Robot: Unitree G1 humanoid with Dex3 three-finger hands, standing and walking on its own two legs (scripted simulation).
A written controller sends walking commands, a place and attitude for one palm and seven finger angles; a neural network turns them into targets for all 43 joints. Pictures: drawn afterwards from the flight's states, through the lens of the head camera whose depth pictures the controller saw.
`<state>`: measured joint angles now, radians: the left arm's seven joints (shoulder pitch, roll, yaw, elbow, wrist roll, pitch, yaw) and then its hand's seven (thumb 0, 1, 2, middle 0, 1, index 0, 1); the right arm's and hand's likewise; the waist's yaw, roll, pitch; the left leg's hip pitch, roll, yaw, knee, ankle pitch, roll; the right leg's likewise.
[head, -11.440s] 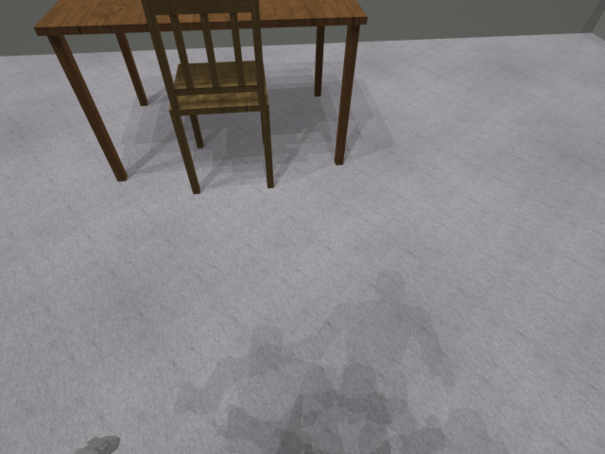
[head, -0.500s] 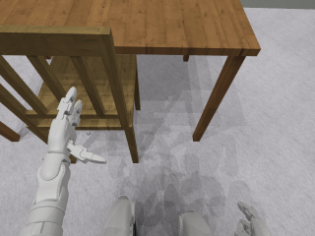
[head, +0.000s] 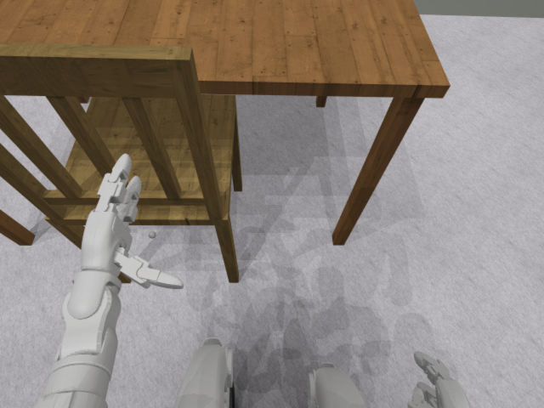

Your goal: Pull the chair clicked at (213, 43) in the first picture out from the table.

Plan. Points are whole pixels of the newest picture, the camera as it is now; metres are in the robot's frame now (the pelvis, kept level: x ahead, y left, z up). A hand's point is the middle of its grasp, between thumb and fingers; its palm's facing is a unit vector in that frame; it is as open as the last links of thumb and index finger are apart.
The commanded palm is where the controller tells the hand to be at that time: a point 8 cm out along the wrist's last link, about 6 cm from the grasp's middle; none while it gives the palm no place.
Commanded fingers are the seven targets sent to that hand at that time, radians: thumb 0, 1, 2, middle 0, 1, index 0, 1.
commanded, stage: aim the fingers beside a spindle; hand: left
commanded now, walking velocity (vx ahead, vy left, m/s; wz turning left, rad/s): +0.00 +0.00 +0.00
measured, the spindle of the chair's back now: (97, 152) +0.50 +0.31 +0.02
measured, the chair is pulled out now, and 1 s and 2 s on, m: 0.00 0.00 0.00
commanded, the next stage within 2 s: push the fingers through the gap in 0.12 s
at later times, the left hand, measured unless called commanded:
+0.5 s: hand (154, 219) +0.37 +0.19 +0.03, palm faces +0.01 -1.00 -0.04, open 16.9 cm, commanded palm +0.36 +0.23 +0.03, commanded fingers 0.00 -0.50 0.30 -0.06 -0.08 -0.06 -0.08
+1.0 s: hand (158, 187) +0.43 +0.19 +0.03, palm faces +0.04 -1.00 -0.04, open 16.9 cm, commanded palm +0.41 +0.24 +0.03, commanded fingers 0.00 -0.50 0.30 -0.06 -0.08 -0.06 -0.08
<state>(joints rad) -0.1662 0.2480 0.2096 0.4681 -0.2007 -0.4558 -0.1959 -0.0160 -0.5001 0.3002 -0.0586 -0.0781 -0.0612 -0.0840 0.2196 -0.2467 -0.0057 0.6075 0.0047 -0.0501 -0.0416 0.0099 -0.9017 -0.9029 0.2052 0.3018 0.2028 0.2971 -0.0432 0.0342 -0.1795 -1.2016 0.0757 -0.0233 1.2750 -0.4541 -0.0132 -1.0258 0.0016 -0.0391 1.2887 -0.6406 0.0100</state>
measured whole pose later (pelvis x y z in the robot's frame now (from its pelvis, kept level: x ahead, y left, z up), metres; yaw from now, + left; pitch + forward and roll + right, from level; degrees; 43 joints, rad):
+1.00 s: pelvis +0.00 +0.00 -0.01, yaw -1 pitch +24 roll -3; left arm -0.51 0.33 0.30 0.80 -0.15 -0.46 -0.18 -0.02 -0.50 0.30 -0.06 -0.08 -0.06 -0.08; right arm 0.26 -0.25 0.00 0.65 -0.01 0.01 -0.03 0.01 -0.90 -0.90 0.21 0.30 0.20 0.30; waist -0.09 0.04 -0.17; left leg -1.27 0.08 -0.02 1.30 -0.46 -0.01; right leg -1.09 0.01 -0.04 1.30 -0.63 0.02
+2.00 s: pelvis +0.00 +0.01 -0.01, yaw -2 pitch +27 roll -5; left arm -0.71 0.40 0.37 0.97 -0.10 -0.46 -0.19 -0.02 -0.50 0.30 -0.06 -0.09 -0.07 -0.10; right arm 0.28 -0.24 0.01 0.64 -0.03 0.07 -0.01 0.00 -0.90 -0.90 0.21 0.30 0.20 0.30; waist -0.13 0.03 -0.16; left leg -1.32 0.09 -0.03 1.32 -0.47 0.00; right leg -1.13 0.02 -0.03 1.30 -0.63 0.03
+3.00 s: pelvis +0.01 +0.00 +0.00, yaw -1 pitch +26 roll -3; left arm -0.61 0.35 0.34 0.89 -0.14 -0.47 -0.15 0.01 0.68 0.79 -0.40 -1.37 -0.38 -1.41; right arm 0.28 -0.24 0.00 0.64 -0.02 0.09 0.00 0.01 -0.90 -0.90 0.20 0.30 0.20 0.30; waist -0.11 0.04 -0.17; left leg -1.27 0.09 -0.02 1.29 -0.47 -0.01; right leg -1.09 0.02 -0.03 1.28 -0.64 0.01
